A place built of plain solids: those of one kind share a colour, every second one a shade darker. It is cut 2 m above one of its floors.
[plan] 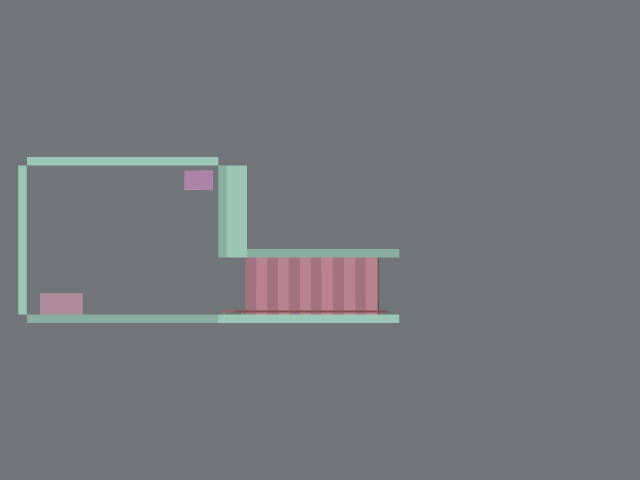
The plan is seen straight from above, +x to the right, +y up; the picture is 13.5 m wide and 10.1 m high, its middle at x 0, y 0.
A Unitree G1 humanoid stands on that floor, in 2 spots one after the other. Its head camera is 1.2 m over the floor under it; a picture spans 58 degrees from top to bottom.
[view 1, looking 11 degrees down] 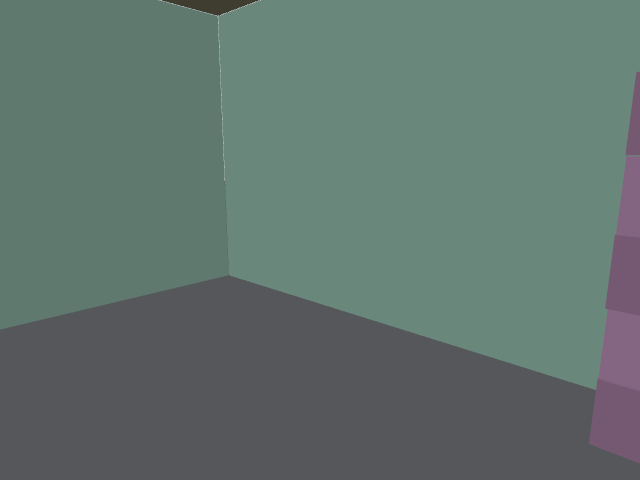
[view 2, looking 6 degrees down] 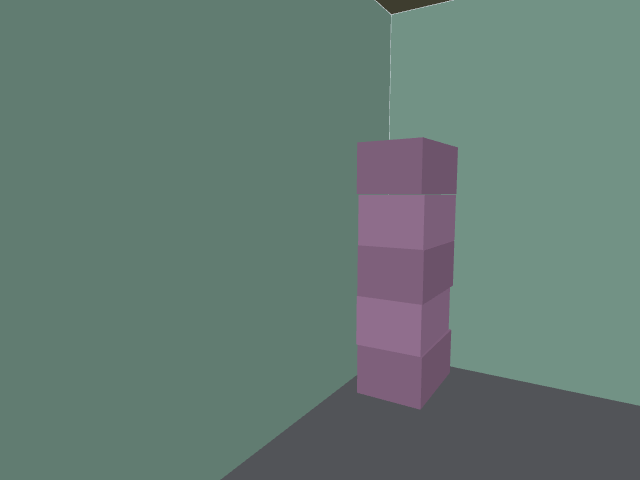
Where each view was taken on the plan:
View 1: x -2.57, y -0.93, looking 133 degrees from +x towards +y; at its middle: wall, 3.47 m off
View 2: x -5.11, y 0.30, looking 32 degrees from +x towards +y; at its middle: wall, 2.40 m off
